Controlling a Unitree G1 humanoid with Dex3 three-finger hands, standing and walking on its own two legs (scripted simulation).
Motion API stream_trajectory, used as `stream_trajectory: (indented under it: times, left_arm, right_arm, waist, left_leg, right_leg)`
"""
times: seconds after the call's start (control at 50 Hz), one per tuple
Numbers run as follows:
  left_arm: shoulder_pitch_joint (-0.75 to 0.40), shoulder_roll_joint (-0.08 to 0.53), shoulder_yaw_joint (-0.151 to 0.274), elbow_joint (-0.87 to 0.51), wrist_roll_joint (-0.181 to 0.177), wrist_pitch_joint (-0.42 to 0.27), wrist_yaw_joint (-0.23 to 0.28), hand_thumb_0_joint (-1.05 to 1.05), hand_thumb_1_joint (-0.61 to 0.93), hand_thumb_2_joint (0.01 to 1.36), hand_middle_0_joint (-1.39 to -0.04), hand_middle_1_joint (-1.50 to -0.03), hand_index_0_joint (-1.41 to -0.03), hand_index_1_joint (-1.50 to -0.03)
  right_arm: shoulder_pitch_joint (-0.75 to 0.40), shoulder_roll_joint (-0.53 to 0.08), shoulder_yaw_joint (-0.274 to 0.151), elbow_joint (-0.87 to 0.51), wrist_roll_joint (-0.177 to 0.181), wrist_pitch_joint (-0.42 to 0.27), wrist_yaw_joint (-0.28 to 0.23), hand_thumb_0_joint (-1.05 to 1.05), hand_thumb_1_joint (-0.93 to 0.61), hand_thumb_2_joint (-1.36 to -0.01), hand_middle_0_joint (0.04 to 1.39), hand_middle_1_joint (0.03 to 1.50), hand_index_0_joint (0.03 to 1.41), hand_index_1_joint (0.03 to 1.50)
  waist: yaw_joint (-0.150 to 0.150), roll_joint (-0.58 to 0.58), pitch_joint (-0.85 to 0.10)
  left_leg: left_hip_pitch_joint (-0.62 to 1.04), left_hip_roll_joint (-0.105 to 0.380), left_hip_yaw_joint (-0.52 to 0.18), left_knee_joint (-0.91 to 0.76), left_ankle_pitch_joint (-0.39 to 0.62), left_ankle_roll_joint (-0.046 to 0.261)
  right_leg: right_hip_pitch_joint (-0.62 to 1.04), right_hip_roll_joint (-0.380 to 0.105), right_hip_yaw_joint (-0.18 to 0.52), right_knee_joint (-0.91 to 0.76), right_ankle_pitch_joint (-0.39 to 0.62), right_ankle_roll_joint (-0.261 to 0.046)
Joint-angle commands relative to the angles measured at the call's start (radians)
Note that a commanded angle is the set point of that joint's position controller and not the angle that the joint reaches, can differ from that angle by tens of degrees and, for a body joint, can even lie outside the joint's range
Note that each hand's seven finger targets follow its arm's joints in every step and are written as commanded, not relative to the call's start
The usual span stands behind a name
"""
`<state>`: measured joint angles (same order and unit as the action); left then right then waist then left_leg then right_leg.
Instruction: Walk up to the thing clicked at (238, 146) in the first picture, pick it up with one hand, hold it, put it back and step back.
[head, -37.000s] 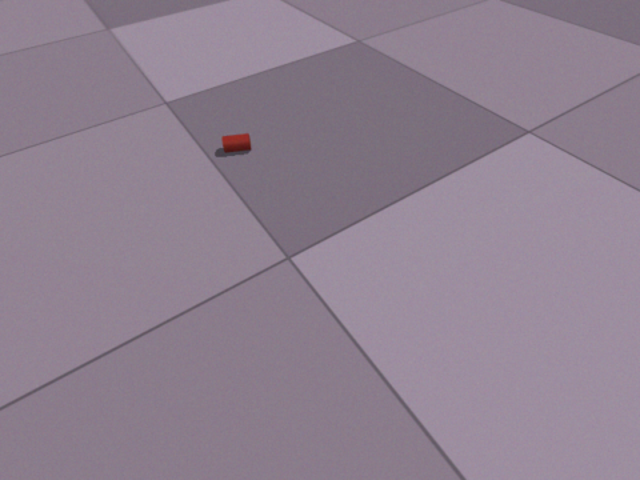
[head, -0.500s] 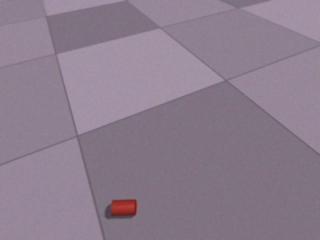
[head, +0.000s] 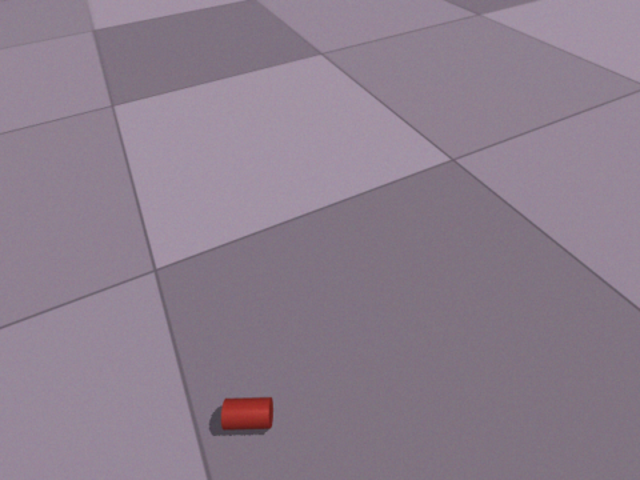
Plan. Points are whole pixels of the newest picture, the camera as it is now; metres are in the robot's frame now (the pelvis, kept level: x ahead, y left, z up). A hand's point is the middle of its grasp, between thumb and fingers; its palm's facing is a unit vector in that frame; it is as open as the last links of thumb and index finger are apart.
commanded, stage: stand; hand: left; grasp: from above
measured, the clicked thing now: (248, 413) +0.44 +0.28 -0.74
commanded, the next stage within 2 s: step back in 0.04 s
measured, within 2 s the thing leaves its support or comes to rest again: neither
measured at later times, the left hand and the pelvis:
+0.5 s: hand out of the picture +0.08 +0.30 -0.19, palm faces -0.03 -0.93 -0.36, open 7.4 cm; pelvis -0.08 +0.04 -0.03, yaw +0 degrees
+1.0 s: hand out of the picture -0.04 +0.28 -0.16, palm faces -0.09 -0.91 -0.40, open 7.4 cm; pelvis -0.17 +0.03 -0.02, yaw -5 degrees
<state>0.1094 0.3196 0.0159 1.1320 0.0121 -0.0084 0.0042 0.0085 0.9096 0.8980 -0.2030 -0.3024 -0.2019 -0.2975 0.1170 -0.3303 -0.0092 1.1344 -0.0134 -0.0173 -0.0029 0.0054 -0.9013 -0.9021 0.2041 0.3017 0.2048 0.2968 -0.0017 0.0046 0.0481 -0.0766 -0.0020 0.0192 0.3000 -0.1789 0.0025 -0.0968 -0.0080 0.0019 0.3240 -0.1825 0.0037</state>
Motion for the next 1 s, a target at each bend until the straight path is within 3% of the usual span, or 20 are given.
stream_trajectory:
  times: [0.0,0.04,0.18,0.24,0.3,0.36,0.4,0.42,0.44,0.46,0.48,0.58,0.72,0.78,0.84,0.86,0.88,0.9,0.92,0.98]
  left_arm:
    - [-0.038,0.206,0.032,-0.061,-0.001,-0.026,0.014,0.0,0.9,0.9,-0.2,-0.3,-0.2,-0.3]
    - [-0.032,0.285,0.076,-0.098,-0.021,-0.012,0.019,0.0,0.9,0.9,-0.2,-0.3,-0.2,-0.3]
    - [-0.035,0.277,0.082,-0.175,-0.011,0.006,0.018,0.0,0.9,0.9,-0.2,-0.3,-0.2,-0.3]
    - [-0.057,0.325,0.094,-0.208,-0.001,0.014,0.018,0.0,0.9,0.9,-0.2,-0.3,-0.2,-0.3]
    - [-0.11,0.352,0.106,-0.258,0.023,0.017,0.02,0.0,0.9,0.9,-0.2,-0.3,-0.2,-0.3]
    - [-0.172,0.316,0.096,-0.298,0.023,0.024,0.021,0.0,0.9,0.9,-0.2,-0.3,-0.2,-0.3]
    - [-0.156,0.289,0.085,-0.307,0.011,0.037,0.02,0.0,0.9,0.9,-0.2,-0.3,-0.2,-0.3]
    - [-0.15,0.247,0.078,-0.33,-0.001,0.042,0.022,0.0,0.9,0.9,-0.2,-0.3,-0.2,-0.3]
    - [-0.132,0.231,0.08,-0.33,0.001,0.046,0.03,0.0,0.9,0.9,-0.2,-0.3,-0.2,-0.3]
    - [-0.077,0.241,0.082,-0.314,0.006,0.055,0.034,0.0,0.9,0.9,-0.2,-0.3,-0.2,-0.3]
    - [-0.067,0.229,0.077,-0.32,0.005,0.053,0.037,0.0,0.9,0.9,-0.2,-0.3,-0.2,-0.3]
    - [-0.008,0.258,0.094,-0.307,0.0,0.056,0.031,0.0,0.9,0.9,-0.2,-0.3,-0.2,-0.3]
    - [-0.041,0.238,0.099,-0.369,0.005,0.039,0.024,0.0,0.9,0.9,-0.2,-0.3,-0.2,-0.3]
    - [0.025,0.223,0.101,-0.354,0.007,0.033,0.018,0.0,0.9,0.9,-0.2,-0.3,-0.2,-0.3]
    - [0.104,0.227,0.11,-0.309,0.017,0.022,0.017,0.0,0.9,0.9,-0.2,-0.3,-0.2,-0.3]
    - [0.113,0.281,0.123,-0.316,0.025,0.017,0.017,0.0,0.9,0.9,-0.2,-0.3,-0.2,-0.3]
    - [0.084,0.331,0.136,-0.334,0.02,0.018,0.014,0.0,0.9,0.9,-0.2,-0.3,-0.2,-0.3]
    - [0.03,0.398,0.142,-0.364,0.022,0.02,0.013,0.0,0.9,0.9,-0.2,-0.3,-0.2,-0.3]
    - [-0.013,0.374,0.141,-0.391,0.024,0.015,0.015,0.0,0.9,0.9,-0.2,-0.3,-0.2,-0.3]
    - [-0.072,0.277,0.123,-0.416,0.014,0.018,0.023,0.0,0.9,0.9,-0.2,-0.3,-0.2,-0.3]
  right_arm:
    - [-0.029,-0.194,-0.038,-0.053,-0.002,-0.017,-0.014,0.0,-0.9,-0.9,0.2,0.3,0.2,0.3]
    - [-0.052,-0.252,-0.058,-0.091,0.01,0.006,-0.01,0.0,-0.9,-0.9,0.2,0.3,0.2,0.3]
    - [-0.045,-0.243,-0.078,-0.153,0.017,0.032,-0.003,0.0,-0.9,-0.9,0.2,0.3,0.2,0.3]
    - [-0.028,-0.227,-0.078,-0.17,0.014,0.047,0.0,0.0,-0.9,-0.9,0.2,0.3,0.2,0.3]
    - [0.05,-0.224,-0.088,-0.183,0.004,0.062,0.006,0.0,-0.9,-0.9,0.2,0.3,0.2,0.3]
    - [0.097,-0.236,-0.095,-0.186,0.015,0.05,0.011,0.0,-0.9,-0.9,0.2,0.3,0.2,0.3]
    - [0.108,-0.254,-0.097,-0.189,-0.001,0.034,0.004,0.0,-0.9,-0.9,0.2,0.3,0.2,0.3]
    - [0.084,-0.322,-0.114,-0.205,-0.018,0.027,-0.002,0.0,-0.9,-0.9,0.2,0.3,0.2,0.3]
    - [0.078,-0.371,-0.125,-0.218,-0.029,0.019,-0.007,0.0,-0.9,-0.9,0.2,0.3,0.2,0.3]
    - [0.061,-0.341,-0.121,-0.225,-0.035,0.017,-0.01,0.0,-0.9,-0.9,0.2,0.3,0.2,0.3]
    - [0.051,-0.367,-0.119,-0.247,-0.027,0.015,-0.014,0.0,-0.9,-0.9,0.2,0.3,0.2,0.3]
    - [-0.022,-0.288,-0.104,-0.293,-0.016,0.01,-0.041,0.0,-0.9,-0.9,0.2,0.3,0.2,0.3]
    - [0.1,-0.299,-0.114,-0.299,-0.008,0.016,-0.047,0.0,-0.9,-0.9,0.2,0.3,0.2,0.3]
    - [0.066,-0.305,-0.113,-0.315,-0.004,0.022,-0.041,0.0,-0.9,-0.9,0.2,0.3,0.2,0.3]
    - [0.005,-0.292,-0.104,-0.324,0.006,0.032,-0.031,0.0,-0.9,-0.9,0.2,0.3,0.2,0.3]
    - [-0.002,-0.271,-0.097,-0.336,0.016,0.031,-0.028,0.0,-0.9,-0.9,0.2,0.3,0.2,0.3]
    - [0.001,-0.233,-0.082,-0.345,0.018,0.033,-0.026,0.0,-0.9,-0.9,0.2,0.3,0.2,0.3]
    - [-0.026,-0.23,-0.091,-0.342,0.013,0.045,-0.039,0.0,-0.9,-0.9,0.2,0.3,0.2,0.3]
    - [0.005,-0.264,-0.102,-0.324,0.01,0.049,-0.04,0.0,-0.9,-0.9,0.2,0.3,0.2,0.3]
    - [0.077,-0.25,-0.087,-0.284,0.021,0.044,-0.031,0.0,-0.9,-0.9,0.2,0.3,0.2,0.3]
  waist:
    - [0.0,-0.012,-0.056]
    - [-0.003,-0.021,0.007]
    - [-0.006,-0.028,-0.147]
    - [0.001,-0.11,-0.134]
    - [-0.014,-0.213,-0.104]
    - [-0.046,-0.194,-0.103]
    - [-0.053,-0.039,-0.094]
    - [-0.047,0.169,-0.071]
    - [-0.035,0.228,-0.057]
    - [-0.005,0.103,-0.069]
    - [-0.026,0.168,-0.08]
    - [0.018,0.138,-0.092]
    - [-0.057,0.113,-0.114]
    - [-0.032,0.155,-0.151]
    - [0.016,0.093,-0.159]
    - [0.016,-0.015,-0.178]
    - [0.017,-0.171,-0.131]
    - [0.051,-0.307,-0.067]
    - [0.024,-0.26,-0.013]
    - [-0.02,-0.149,-0.002]
  left_leg:
    - [0.007,0.132,-0.1,-0.044,0.124,0.02]
    - [-0.065,0.122,-0.099,0.087,0.311,0.041]
    - [-0.045,0.088,-0.072,0.243,0.213,0.071]
    - [-0.106,-0.007,-0.029,0.403,0.009,0.039]
    - [-0.159,-0.036,-0.08,0.625,-0.388,0.043]
    - [-0.132,-0.024,-0.07,0.499,-0.265,0.046]
    - [-0.144,0.052,-0.113,0.179,0.073,0.046]
    - [-0.115,0.197,-0.334,0.075,0.315,0.08]
    - [-0.03,0.293,-0.46,0.067,0.485,0.146]
    - [-0.046,0.298,-0.379,0.108,0.539,0.184]
    - [-0.058,0.339,-0.417,0.111,0.638,0.211]
    - [0.032,0.22,-0.248,0.188,0.584,0.182]
    - [0.146,0.253,-0.268,0.229,0.583,0.227]
    - [0.093,0.237,-0.243,0.26,0.5,0.201]
    - [-0.099,0.187,-0.199,0.316,0.304,0.136]
    - [-0.238,0.125,-0.167,0.378,0.152,0.087]
    - [-0.378,-0.019,-0.092,0.508,-0.129,0.026]
    - [-0.347,-0.104,-0.088,0.751,-0.472,0.005]
    - [-0.318,-0.075,-0.159,0.87,-0.473,-0.005]
    - [-0.372,-0.129,-0.182,0.895,-0.352,-0.007]
  right_leg:
    - [-0.006,-0.118,0.1,-0.051,0.139,-0.025]
    - [-0.077,-0.105,0.105,0.048,0.339,-0.038]
    - [-0.101,-0.14,0.148,0.116,0.288,-0.112]
    - [-0.132,-0.255,0.263,0.057,0.33,-0.199]
    - [-0.217,-0.356,0.327,0.052,0.331,-0.286]
    - [-0.234,-0.26,0.22,0.142,0.288,-0.205]
    - [-0.204,-0.128,0.123,0.319,0.176,-0.11]
    - [-0.304,0.026,0.068,0.5,-0.003,-0.05]
    - [-0.439,0.123,0.102,0.606,-0.384,-0.036]
    - [-0.414,0.104,0.167,0.711,-0.42,-0.035]
    - [-0.423,0.123,0.175,0.768,-0.457,-0.032]
    - [-0.467,0.12,0.194,0.886,-0.291,-0.016]
    - [-0.411,0.068,0.124,0.582,-0.323,0.011]
    - [-0.286,0.034,0.065,0.349,-0.261,-0.012]
    - [-0.051,0.023,0.06,0.108,0.043,-0.043]
    - [0.037,-0.074,0.209,0.142,0.191,-0.086]
    - [0.039,-0.205,0.377,0.078,0.225,-0.17]
    - [-0.165,-0.381,0.549,0.009,0.289,-0.33]
    - [-0.247,-0.389,0.564,0.004,0.288,-0.34]
    - [-0.163,-0.214,0.277,0.077,0.378,-0.232]
